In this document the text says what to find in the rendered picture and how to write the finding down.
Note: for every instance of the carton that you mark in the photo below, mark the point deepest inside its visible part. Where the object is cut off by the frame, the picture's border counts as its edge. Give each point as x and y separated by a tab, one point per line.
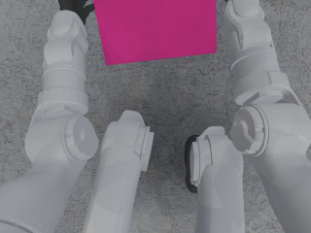
145	30

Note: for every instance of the robot left shin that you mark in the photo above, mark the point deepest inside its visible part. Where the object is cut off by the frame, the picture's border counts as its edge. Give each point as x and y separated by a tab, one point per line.
110	132

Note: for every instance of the left robot hand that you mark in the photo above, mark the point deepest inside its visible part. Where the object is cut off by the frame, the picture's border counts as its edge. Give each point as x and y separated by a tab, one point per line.
77	6

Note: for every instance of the robot right thigh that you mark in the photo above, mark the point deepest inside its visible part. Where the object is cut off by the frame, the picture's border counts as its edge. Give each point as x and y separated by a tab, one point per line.
220	198

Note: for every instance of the robot right upper arm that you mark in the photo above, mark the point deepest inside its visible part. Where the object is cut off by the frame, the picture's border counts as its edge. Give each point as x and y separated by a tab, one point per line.
276	137

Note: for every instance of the robot right forearm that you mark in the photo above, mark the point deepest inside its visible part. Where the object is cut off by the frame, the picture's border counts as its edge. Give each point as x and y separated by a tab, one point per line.
252	56

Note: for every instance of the robot left upper arm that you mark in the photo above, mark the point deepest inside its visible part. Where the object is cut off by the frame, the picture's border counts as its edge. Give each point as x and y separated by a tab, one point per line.
58	149

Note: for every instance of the robot left forearm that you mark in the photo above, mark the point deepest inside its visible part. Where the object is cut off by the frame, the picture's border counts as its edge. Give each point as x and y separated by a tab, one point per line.
64	69

